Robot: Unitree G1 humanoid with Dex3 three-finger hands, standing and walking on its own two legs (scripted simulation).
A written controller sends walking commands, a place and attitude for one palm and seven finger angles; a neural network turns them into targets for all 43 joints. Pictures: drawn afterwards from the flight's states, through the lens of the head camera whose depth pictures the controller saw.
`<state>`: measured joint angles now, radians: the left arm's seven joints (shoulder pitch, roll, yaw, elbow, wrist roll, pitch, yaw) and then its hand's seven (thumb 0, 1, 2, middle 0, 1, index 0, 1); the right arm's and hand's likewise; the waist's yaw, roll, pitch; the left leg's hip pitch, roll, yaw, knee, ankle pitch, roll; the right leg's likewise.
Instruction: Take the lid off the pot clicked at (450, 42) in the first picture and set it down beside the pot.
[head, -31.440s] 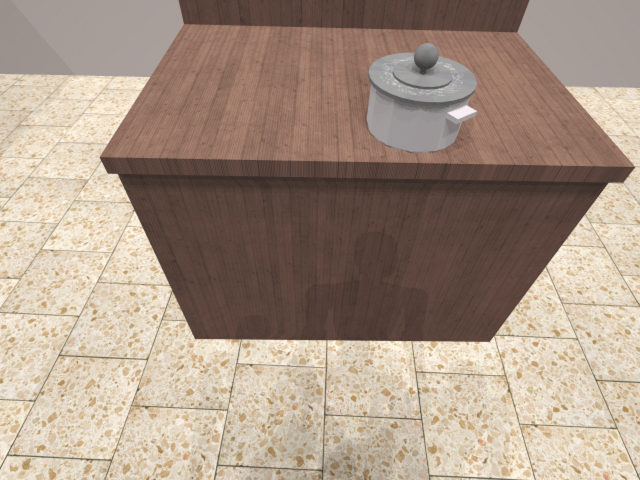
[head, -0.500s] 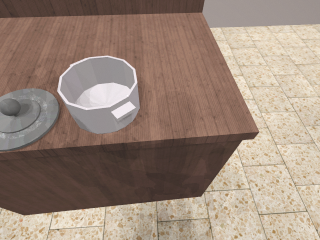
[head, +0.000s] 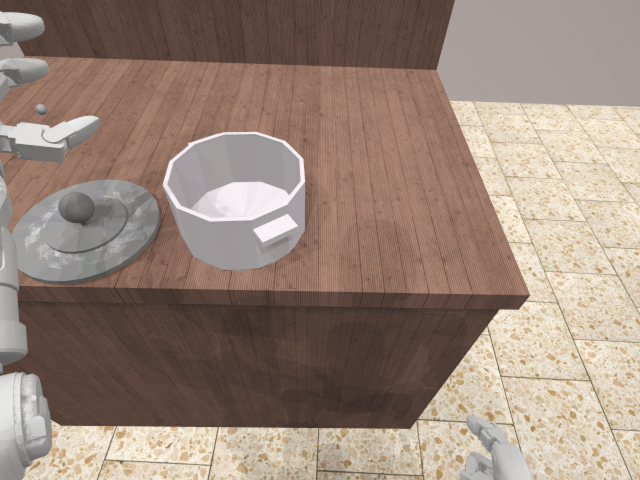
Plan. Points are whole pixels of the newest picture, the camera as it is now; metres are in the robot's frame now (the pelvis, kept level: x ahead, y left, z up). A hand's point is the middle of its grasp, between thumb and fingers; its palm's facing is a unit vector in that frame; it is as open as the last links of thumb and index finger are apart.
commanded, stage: draw the hand back to the body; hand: left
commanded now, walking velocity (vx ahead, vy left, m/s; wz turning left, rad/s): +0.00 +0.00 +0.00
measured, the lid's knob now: (76, 207) +0.44 +0.39 +0.07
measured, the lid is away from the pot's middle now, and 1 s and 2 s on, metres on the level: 0.23 0.23 0.23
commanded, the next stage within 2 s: step back with the hand held close in 1.56 s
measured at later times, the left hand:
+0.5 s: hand (44, 151) +0.32 +0.27 +0.26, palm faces +0.55 -0.81 -0.22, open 9.1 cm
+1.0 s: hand (45, 229) +0.24 +0.24 +0.25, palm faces +0.51 -0.83 -0.22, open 7.5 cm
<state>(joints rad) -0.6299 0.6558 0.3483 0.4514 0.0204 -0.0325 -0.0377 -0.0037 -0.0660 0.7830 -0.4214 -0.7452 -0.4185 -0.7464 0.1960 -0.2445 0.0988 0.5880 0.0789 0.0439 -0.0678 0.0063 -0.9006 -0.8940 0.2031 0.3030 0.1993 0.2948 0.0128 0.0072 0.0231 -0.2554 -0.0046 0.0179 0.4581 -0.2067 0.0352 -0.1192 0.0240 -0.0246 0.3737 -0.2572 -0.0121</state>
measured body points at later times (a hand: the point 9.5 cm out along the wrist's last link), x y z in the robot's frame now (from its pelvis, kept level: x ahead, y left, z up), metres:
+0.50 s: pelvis +0.01 -0.03 +0.00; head +0.00 -0.05 +0.45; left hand +0.29 +0.31 +0.27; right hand +0.16 -0.28 -0.10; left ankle +0.02 +0.09 -0.74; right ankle -0.04 -0.12 -0.74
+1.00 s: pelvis +0.00 -0.04 +0.00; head -0.03 -0.06 +0.45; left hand +0.21 +0.28 +0.26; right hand +0.19 -0.26 -0.08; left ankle +0.02 +0.09 -0.74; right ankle -0.04 -0.12 -0.74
